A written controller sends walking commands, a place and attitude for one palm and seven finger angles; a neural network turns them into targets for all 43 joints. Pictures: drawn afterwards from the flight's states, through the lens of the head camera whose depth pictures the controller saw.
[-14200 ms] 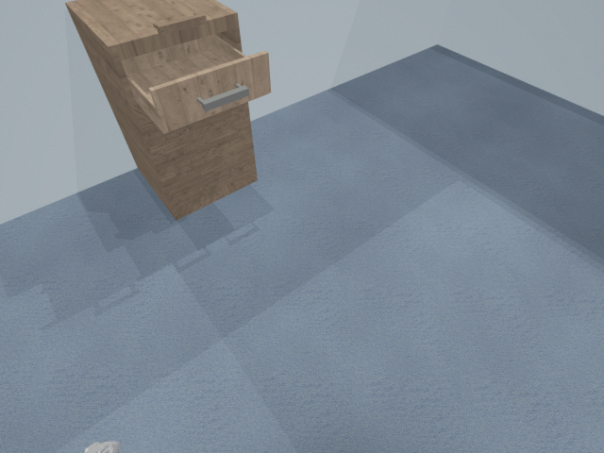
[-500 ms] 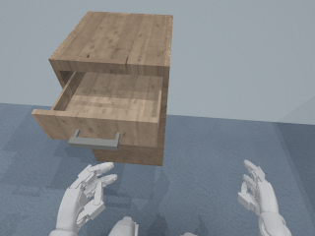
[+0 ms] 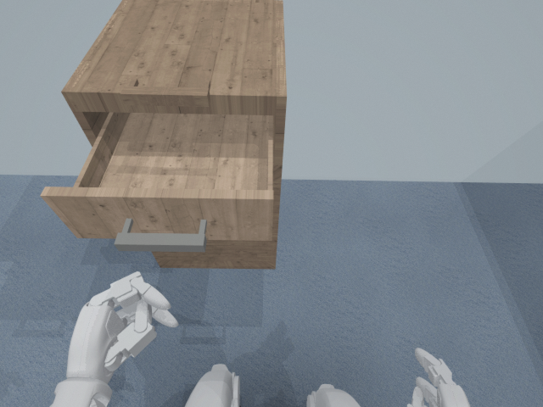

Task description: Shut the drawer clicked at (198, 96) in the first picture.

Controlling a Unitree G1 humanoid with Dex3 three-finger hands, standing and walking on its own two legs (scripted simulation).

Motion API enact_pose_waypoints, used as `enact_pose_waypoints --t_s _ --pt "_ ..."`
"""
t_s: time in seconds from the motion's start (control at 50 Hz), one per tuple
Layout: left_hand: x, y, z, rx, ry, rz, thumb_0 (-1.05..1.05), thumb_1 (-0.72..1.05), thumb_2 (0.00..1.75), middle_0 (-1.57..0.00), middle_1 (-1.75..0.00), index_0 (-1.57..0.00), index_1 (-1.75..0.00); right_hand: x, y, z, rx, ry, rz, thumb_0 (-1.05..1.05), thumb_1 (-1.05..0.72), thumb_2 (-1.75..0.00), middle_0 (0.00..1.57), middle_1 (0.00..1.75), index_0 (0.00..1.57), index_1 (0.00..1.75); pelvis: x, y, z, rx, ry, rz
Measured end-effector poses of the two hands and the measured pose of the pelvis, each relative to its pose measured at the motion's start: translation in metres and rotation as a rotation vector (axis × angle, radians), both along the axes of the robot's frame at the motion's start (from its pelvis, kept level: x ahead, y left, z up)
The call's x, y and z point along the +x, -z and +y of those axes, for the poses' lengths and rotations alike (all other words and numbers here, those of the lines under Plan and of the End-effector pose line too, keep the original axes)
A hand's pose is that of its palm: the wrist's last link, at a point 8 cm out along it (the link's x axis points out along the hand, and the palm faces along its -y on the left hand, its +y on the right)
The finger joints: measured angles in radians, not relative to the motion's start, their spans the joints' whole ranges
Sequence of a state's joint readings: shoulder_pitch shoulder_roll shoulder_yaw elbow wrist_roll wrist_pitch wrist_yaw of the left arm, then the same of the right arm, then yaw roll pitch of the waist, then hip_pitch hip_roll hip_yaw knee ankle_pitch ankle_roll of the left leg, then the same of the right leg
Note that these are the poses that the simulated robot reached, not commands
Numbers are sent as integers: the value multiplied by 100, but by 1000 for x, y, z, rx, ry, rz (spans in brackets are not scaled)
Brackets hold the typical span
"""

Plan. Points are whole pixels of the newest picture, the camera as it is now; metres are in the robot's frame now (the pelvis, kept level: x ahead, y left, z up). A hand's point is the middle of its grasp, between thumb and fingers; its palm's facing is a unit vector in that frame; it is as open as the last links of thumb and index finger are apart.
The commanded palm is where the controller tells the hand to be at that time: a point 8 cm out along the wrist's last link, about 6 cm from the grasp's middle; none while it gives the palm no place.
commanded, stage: raise the hand and make a fist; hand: left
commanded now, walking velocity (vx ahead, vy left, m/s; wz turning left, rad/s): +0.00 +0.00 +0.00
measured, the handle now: (164, 233) +0.41 +0.20 -0.04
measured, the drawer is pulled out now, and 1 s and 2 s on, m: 0.22 0.22 0.22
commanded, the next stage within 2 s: bring the fist close to the handle in 0.94 s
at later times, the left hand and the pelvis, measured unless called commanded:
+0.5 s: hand (136, 322) +0.22 +0.17 +0.06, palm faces +0.01 -1.00 -0.04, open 3.2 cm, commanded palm +0.20 +0.23 +0.06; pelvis +0.02 +0.01 +0.01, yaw +1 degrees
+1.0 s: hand (136, 326) +0.22 +0.17 +0.06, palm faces +0.01 -1.00 -0.06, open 3.2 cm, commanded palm +0.19 +0.24 +0.07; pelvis +0.02 -0.01 +0.01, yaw +1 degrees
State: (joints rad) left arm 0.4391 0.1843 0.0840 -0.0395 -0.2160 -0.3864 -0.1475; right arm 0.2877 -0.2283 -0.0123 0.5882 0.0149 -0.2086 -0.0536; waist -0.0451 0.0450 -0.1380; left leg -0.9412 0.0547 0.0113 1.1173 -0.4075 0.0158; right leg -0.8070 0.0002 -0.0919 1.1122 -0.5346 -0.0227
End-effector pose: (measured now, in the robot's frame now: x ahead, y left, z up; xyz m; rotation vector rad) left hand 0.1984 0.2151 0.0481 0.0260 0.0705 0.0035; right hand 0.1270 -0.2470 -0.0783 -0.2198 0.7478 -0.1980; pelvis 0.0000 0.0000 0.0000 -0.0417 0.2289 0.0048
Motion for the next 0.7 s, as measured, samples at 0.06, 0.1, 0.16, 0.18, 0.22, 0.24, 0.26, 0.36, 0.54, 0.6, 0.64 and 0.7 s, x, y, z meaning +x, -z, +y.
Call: enact_pose_waypoints --t_s 0.06,0.1,0.16,0.18,0.22,0.24,0.26,0.36,0.54,0.6,0.64,0.7 --pt "-4 1 2 6 0 -4 1 90 90 -104 -122 -104 -122 11 -6 -1 -23 -16 -22 2 -90 -90 20 30 20 30 2 1 4 -3 -3 3" --pt "-6 2 3 4 3 -8 1 90 90 -108 -127 -108 -126 22 -10 1 -33 -34 -46 2 -90 -90 20 30 20 30 2 2 7 -6 -5 4" --pt "-5 0 4 3 3 -20 1 90 90 -114 -133 -114 -133 40 -15 9 -34 -66 -87 2 -90 -90 20 30 20 30 4 3 10 -9 -9 4" --pt "-4 -1 4 0 2 -25 1 90 90 -116 -135 -116 -135 46 -17 12 -31 -78 -100 2 -90 -90 20 30 20 30 4 3 11 -11 -11 4" --pt "-2 -3 4 -1 2 -34 1 90 90 -120 -140 -121 -139 58 -20 21 -20 -101 -124 2 -90 -90 20 30 20 30 5 3 12 -13 -14 2" --pt "-1 -5 4 0 2 -37 1 90 90 -122 -142 -123 -141 63 -22 25 -13 -111 -133 2 -90 -90 20 30 20 30 6 2 12 -13 -14 1" --pt "0 -6 4 0 1 -36 1 90 90 -124 -144 -125 -143 67 -24 30 -5 -120 -140 2 -90 -90 20 30 20 30 7 2 13 -13 -15 0" --pt "4 -9 7 3 -1 -16 1 90 90 -133 -153 -133 -152 83 -30 48 33 -155 -155 1 -90 -90 21 30 20 30 12 -2 13 -16 -19 -5" --pt "2 -18 14 17 -11 -1 1 90 90 -138 -159 -138 -159 82 -28 48 47 -153 -113 1 -90 -90 21 30 20 30 21 -8 10 -17 -23 -11" --pt "2 -19 15 18 -8 1 1 90 90 -139 -160 -139 -159 77 -26 41 39 -135 -93 1 -90 -90 21 30 20 30 23 -8 9 -15 -22 -11" --pt "1 -18 15 20 -8 6 1 90 90 -139 -160 -139 -159 74 -24 35 32 -120 -80 1 -90 -90 21 30 20 30 23 -8 8 -14 -21 -11" --pt "0 -17 14 19 -5 11 1 90 90 -139 -160 -139 -160 70 -22 26 20 -102 -69 1 -90 -90 21 30 20 30 24 -7 6 -12 -21 -8"
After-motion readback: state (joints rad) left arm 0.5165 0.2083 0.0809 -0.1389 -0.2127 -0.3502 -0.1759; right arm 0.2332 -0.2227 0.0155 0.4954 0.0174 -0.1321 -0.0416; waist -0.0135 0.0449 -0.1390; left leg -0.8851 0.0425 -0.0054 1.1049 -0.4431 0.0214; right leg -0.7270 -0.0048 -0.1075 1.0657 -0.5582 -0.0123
